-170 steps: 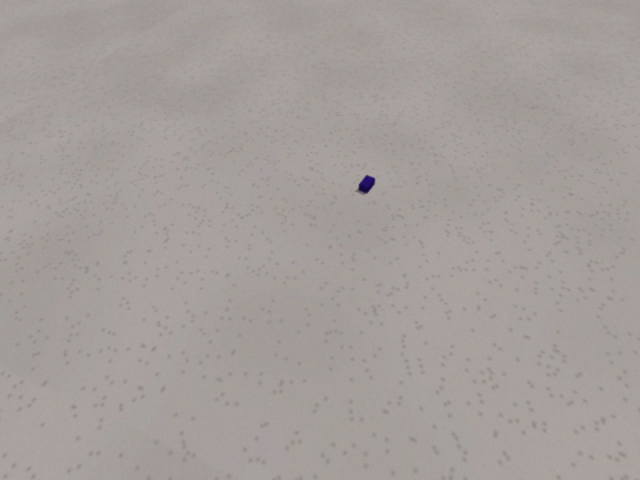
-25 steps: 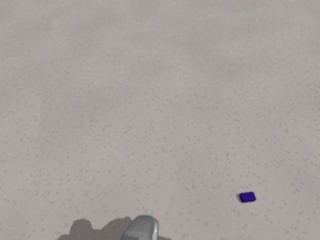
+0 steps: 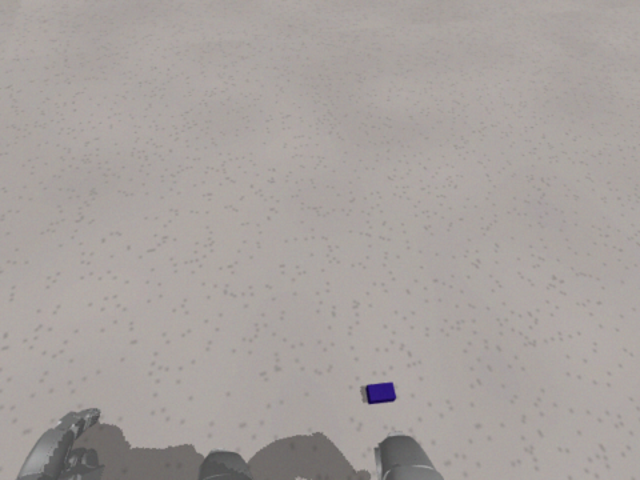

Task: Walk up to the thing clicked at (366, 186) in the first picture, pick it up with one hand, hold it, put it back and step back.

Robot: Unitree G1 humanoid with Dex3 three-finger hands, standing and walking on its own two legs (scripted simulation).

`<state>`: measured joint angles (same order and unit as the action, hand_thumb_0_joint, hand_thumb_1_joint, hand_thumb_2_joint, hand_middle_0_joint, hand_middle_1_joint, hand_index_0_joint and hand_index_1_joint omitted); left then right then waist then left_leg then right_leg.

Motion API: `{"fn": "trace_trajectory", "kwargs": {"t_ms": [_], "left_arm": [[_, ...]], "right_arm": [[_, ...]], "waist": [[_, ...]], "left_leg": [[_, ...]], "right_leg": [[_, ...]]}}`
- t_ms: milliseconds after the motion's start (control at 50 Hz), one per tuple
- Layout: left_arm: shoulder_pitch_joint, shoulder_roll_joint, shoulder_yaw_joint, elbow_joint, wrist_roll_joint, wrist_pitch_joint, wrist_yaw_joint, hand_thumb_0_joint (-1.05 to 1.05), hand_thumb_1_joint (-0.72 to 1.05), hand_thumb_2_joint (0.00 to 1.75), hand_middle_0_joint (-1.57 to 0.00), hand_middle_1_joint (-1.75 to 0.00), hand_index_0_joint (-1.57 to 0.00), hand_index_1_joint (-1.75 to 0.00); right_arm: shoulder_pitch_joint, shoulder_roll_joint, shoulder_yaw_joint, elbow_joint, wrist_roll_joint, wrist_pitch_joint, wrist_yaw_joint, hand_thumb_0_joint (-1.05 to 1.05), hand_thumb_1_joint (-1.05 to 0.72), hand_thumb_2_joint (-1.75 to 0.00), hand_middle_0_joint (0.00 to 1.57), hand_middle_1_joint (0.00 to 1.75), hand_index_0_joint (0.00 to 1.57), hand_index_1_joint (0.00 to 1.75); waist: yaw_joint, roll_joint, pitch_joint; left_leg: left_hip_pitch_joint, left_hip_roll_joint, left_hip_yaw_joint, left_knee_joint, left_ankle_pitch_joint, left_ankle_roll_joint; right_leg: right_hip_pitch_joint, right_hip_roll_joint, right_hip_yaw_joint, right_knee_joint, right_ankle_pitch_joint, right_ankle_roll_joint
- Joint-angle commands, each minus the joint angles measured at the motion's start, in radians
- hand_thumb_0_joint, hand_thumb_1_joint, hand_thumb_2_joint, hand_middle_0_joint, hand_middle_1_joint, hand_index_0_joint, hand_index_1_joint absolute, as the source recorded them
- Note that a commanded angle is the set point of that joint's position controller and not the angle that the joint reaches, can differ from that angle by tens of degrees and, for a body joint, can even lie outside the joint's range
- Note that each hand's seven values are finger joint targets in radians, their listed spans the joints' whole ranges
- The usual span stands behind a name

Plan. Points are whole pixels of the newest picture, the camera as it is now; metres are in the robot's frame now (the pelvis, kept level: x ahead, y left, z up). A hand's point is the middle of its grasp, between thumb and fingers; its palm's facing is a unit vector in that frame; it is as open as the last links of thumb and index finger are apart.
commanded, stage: walk up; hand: left
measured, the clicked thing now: (380, 393) +0.41 -0.21 -0.71
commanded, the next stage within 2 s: none
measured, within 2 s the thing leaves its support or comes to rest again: neither
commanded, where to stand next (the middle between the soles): +0.07 -0.51 m, yaw +9 degrees
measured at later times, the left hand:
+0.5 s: hand out of the picture +0.06 +0.06 -0.14, palm faces -0.02 -0.95 -0.31, open 7.4 cm
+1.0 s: hand out of the picture +0.01 -0.18 -0.11, palm faces +0.07 -0.92 -0.38, open 7.4 cm
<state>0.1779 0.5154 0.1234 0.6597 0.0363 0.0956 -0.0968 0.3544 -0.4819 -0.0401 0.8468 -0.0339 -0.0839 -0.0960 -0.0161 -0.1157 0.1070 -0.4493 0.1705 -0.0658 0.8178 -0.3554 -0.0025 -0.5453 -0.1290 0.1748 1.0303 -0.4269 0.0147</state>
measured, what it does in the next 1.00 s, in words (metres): steps to the right: right foot, then left foot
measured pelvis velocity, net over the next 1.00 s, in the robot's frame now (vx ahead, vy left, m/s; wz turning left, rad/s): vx -0.02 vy -0.46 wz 0.10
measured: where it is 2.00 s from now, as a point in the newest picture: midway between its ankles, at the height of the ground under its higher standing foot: outside the picture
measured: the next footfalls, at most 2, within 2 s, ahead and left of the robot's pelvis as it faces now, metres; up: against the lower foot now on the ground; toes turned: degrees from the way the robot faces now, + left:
right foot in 0.04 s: +0.09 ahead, -0.24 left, +0.00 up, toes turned +2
left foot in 0.34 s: +0.08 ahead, -0.08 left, +0.00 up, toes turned +7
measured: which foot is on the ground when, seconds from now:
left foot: down 0.00-0.06, up 0.08-0.32, down 0.34-0.76, up 0.78-1.00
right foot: up 0.00-0.02, down 0.04-0.36, up 0.38-0.72, down 0.74-1.00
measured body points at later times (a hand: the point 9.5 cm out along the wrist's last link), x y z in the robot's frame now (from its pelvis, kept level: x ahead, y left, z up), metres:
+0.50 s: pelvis -0.01 -0.21 +0.02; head +0.03 -0.16 +0.46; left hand +0.06 +0.11 -0.12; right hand +0.02 -0.57 -0.04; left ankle +0.04 -0.08 -0.69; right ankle +0.04 -0.35 -0.63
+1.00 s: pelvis -0.02 -0.46 +0.02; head +0.03 -0.46 +0.47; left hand +0.01 -0.14 -0.09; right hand +0.08 -0.80 -0.08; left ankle +0.00 -0.37 -0.65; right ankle +0.03 -0.54 -0.69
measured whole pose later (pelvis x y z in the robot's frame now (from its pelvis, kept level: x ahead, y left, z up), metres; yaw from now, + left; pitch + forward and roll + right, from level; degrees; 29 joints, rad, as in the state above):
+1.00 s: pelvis -0.02 -0.46 +0.02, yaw +6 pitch -1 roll +1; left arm 0.26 0.40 0.07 0.74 0.07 0.09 -0.06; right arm 0.29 -0.44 -0.04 0.93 0.00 -0.06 -0.10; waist 0.08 -0.02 0.11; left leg -0.53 -0.02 0.06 1.04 -0.51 0.04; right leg -0.40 0.02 -0.05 0.74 -0.33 -0.07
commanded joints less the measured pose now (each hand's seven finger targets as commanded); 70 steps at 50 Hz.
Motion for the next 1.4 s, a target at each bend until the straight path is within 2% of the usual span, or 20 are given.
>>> {"fn": "trace_trajectory", "kwargs": {"t_ms": [0, 40, 60, 80, 160, 280, 340, 380, 440, 620, 720, 740, 760, 780, 880, 1020, 1080, 1140, 1300, 1380], "left_arm": [[0.234, 0.126, 0.066, 0.012, 0.009, -0.007, 0.006, 0.0, 0.9, 0.9, -0.2, -0.3, -0.2, -0.3], [0.382, 0.227, 0.091, 0.051, 0.045, -0.021, 0.024, 0.0, 0.9, 0.9, -0.2, -0.3, -0.2, -0.3], [0.148, 0.319, 0.086, -0.027, 0.035, -0.035, 0.037, 0.0, 0.9, 0.9, -0.2, -0.3, -0.2, -0.3], [-0.008, 0.37, 0.092, -0.063, 0.014, -0.04, 0.045, 0.0, 0.9, 0.9, -0.2, -0.3, -0.2, -0.3], [-0.054, 0.214, 0.052, -0.035, 0.034, -0.035, 0.052, 0.0, 0.9, 0.9, -0.2, -0.3, -0.2, -0.3], [-0.054, 0.131, -0.002, -0.068, 0.028, -0.018, 0.04, 0.0, 0.9, 0.9, -0.2, -0.3, -0.2, -0.3], [0.018, 0.04, -0.029, -0.082, 0.01, -0.015, 0.045, 0.0, 0.9, 0.9, -0.2, -0.3, -0.2, -0.3], [0.077, 0.169, 0.006, -0.047, 0.024, 0.002, 0.053, 0.0, 0.9, 0.9, -0.2, -0.3, -0.2, -0.3], [0.05, 0.182, 0.037, -0.015, 0.019, -0.004, 0.043, 0.0, 0.9, 0.9, -0.2, -0.3, -0.2, -0.3], [0.029, 0.163, 0.048, -0.03, 0.01, 0.0, 0.004, 0.0, 0.9, 0.9, -0.2, -0.3, -0.2, -0.3], [0.289, 0.169, 0.08, 0.081, 0.029, -0.014, 0.018, 0.0, 0.9, 0.9, -0.2, -0.3, -0.2, -0.3], [0.345, 0.223, 0.084, 0.083, 0.053, -0.024, 0.026, 0.0, 0.9, 0.9, -0.2, -0.3, -0.2, -0.3], [0.157, 0.318, 0.084, 0.018, 0.043, -0.033, 0.035, 0.0, 0.9, 0.9, -0.2, -0.3, -0.2, -0.3], [0.006, 0.364, 0.09, -0.024, 0.028, -0.038, 0.045, 0.0, 0.9, 0.9, -0.2, -0.3, -0.2, -0.3], [-0.018, 0.197, 0.054, -0.012, 0.044, -0.042, 0.056, 0.0, 0.9, 0.9, -0.2, -0.3, -0.2, -0.3], [0.063, 0.097, -0.003, -0.006, 0.004, -0.045, 0.069, 0.0, 0.9, 0.9, -0.2, -0.3, -0.2, -0.3], [0.033, 0.071, -0.033, 0.011, -0.019, -0.06, 0.078, 0.0, 0.9, 0.9, -0.2, -0.3, -0.2, -0.3], [0.109, 0.143, 0.0, 0.082, -0.014, -0.051, 0.085, 0.0, 0.9, 0.9, -0.2, -0.3, -0.2, -0.3], [0.199, 0.073, -0.016, 0.217, -0.037, -0.143, 0.105, 0.0, 0.9, 0.9, -0.2, -0.3, -0.2, -0.3], [0.163, 0.316, 0.037, 0.205, -0.012, -0.169, 0.16, 0.0, 0.9, 0.9, -0.2, -0.3, -0.2, -0.3]], "right_arm": [[-0.107, -0.355, -0.116, -0.039, -0.018, -0.001, -0.022, 0.0, -0.9, -0.9, 0.2, 0.3, 0.2, 0.3], [-0.084, -0.186, -0.063, -0.043, -0.003, 0.022, -0.029, 0.0, -0.9, -0.9, 0.2, 0.3, 0.2, 0.3], [-0.09, -0.17, -0.071, -0.069, 0.011, 0.023, -0.047, 0.0, -0.9, -0.9, 0.2, 0.3, 0.2, 0.3], [-0.065, -0.214, -0.092, -0.033, 0.007, 0.026, -0.058, 0.0, -0.9, -0.9, 0.2, 0.3, 0.2, 0.3], [0.13, -0.237, -0.08, 0.112, 0.061, 0.013, -0.033, 0.0, -0.9, -0.9, 0.2, 0.3, 0.2, 0.3], [0.249, -0.192, -0.075, 0.114, 0.041, -0.01, -0.024, 0.0, -0.9, -0.9, 0.2, 0.3, 0.2, 0.3], [0.253, -0.348, -0.126, 0.053, -0.008, -0.019, -0.053, 0.0, -0.9, -0.9, 0.2, 0.3, 0.2, 0.3], [0.15, -0.377, -0.132, 0.015, 0.025, -0.017, -0.053, 0.0, -0.9, -0.9, 0.2, 0.3, 0.2, 0.3], [0.073, -0.282, -0.11, -0.006, 0.023, -0.014, -0.043, 0.0, -0.9, -0.9, 0.2, 0.3, 0.2, 0.3], [0.052, -0.367, -0.146, -0.037, -0.009, -0.01, -0.026, 0.0, -0.9, -0.9, 0.2, 0.3, 0.2, 0.3], [-0.033, -0.289, -0.116, -0.028, -0.018, 0.024, -0.023, 0.0, -0.9, -0.9, 0.2, 0.3, 0.2, 0.3], [-0.035, -0.181, -0.077, -0.039, -0.003, 0.035, -0.024, 0.0, -0.9, -0.9, 0.2, 0.3, 0.2, 0.3], [-0.083, -0.17, -0.086, -0.078, 0.015, 0.04, -0.043, 0.0, -0.9, -0.9, 0.2, 0.3, 0.2, 0.3], [-0.079, -0.213, -0.108, -0.056, 0.012, 0.041, -0.058, 0.0, -0.9, -0.9, 0.2, 0.3, 0.2, 0.3], [0.121, -0.232, -0.087, 0.107, 0.052, 0.026, -0.034, 0.0, -0.9, -0.9, 0.2, 0.3, 0.2, 0.3], [0.063, -0.148, -0.049, 0.066, 0.028, 0.006, -0.003, 0.0, -0.9, -0.9, 0.2, 0.3, 0.2, 0.3], [0.069, -0.155, -0.057, 0.06, 0.018, 0.001, 0.011, 0.0, -0.9, -0.9, 0.2, 0.3, 0.2, 0.3], [-0.127, -0.266, -0.087, -0.026, 0.014, -0.001, 0.014, 0.0, -0.9, -0.9, 0.2, 0.3, 0.2, 0.3], [-0.209, -0.153, -0.052, -0.007, -0.006, 0.063, 0.08, 0.0, -0.9, -0.9, 0.2, 0.3, 0.2, 0.3], [-0.218, -0.15, -0.073, -0.06, -0.031, 0.106, 0.089, 0.0, -0.9, -0.9, 0.2, 0.3, 0.2, 0.3]], "waist": [[0.148, 0.268, -0.131], [0.258, -0.21, -0.11], [0.144, -0.307, -0.072], [0.064, -0.253, -0.047], [0.011, -0.2, -0.071], [-0.013, -0.079, -0.127], [-0.021, 0.267, -0.12], [-0.003, 0.172, -0.102], [0.03, 0.18, -0.021], [0.007, 0.375, -0.049], [0.167, 0.164, -0.151], [0.223, -0.14, -0.085], [0.141, -0.289, -0.019], [0.069, -0.241, 0.013], [0.027, -0.169, -0.04], [0.052, 0.0, -0.149], [-0.005, 0.135, -0.164], [0.016, 0.248, -0.085], [0.074, 0.259, -0.106], [0.066, 0.04, -0.018]], "left_leg": [[-0.214, -0.007, 0.031, -0.126, -0.125, 0.147], [-0.455, -0.175, 0.171, 0.412, -0.299, 0.072], [-0.455, -0.224, 0.058, 0.535, -0.319, 0.053], [-0.359, -0.147, 0.015, 0.564, -0.258, 0.049], [-0.229, -0.1, 0.082, 0.325, -0.132, 0.053], [0.208, -0.17, 0.107, -0.195, 0.098, 0.087], [0.447, 0.241, -0.568, -0.43, 0.187, 0.15], [0.288, 0.343, -0.595, -0.442, 0.152, 0.261], [0.122, 0.138, -0.277, -0.403, 0.033, 0.224], [0.047, 0.11, -0.15, -0.334, -0.136, 0.223], [-0.201, -0.042, 0.077, 0.103, -0.097, 0.108], [-0.41, -0.148, 0.15, 0.415, -0.244, 0.064], [-0.438, -0.231, 0.027, 0.521, -0.32, 0.05], [-0.339, -0.178, -0.026, 0.559, -0.271, 0.046], [-0.209, -0.135, 0.047, 0.331, -0.137, 0.05], [0.073, -0.178, 0.089, -0.086, -0.026, 0.071], [0.375, -0.111, -0.056, -0.332, 0.125, 0.123], [0.154, 0.34, -0.64, -0.499, -0.159, 0.42], [0.086, -0.104, 0.039, -0.127, 0.078, 0.131], [-0.217, -0.093, -0.055, 0.229, -0.194, 0.033]], "right_leg": [[0.353, 0.103, -0.242, -0.284, 0.071, -0.013], [0.381, -0.013, 0.034, -0.544, -0.069, -0.065], [0.233, -0.152, 0.48, -0.805, -0.054, -0.177], [0.122, -0.223, 0.602, -0.892, -0.234, -0.231], [0.234, -0.05, 0.107, -0.549, 0.047, -0.24], [0.13, -0.024, 0.011, -0.42, 0.349, -0.261], [-0.251, 0.154, -0.036, 0.016, -0.058, -0.064], [-0.184, 0.093, 0.043, 0.193, -0.128, -0.045], [-0.11, 0.114, 0.071, 0.233, 0.024, -0.034], [-0.026, 0.034, -0.09, 0.022, -0.034, 0.015], [0.382, 0.117, -0.203, -0.38, -0.024, -0.025], [0.332, 0.008, 0.023, -0.521, -0.133, -0.053], [0.142, -0.136, 0.467, -0.801, -0.16, -0.124], [0.045, -0.203, 0.589, -0.892, -0.275, -0.163], [0.231, -0.045, 0.112, -0.546, 0.056, -0.215], [0.289, -0.115, 0.114, -0.532, 0.36, -0.218], [0.071, -0.089, 0.051, -0.418, 0.245, -0.071], [0.029, 0.035, -0.006, 0.067, -0.167, 0.046], [0.34, 0.156, -0.223, -0.561, 0.157, 0.011], [0.276, -0.342, 0.538, -0.731, 0.044, -0.271]]}}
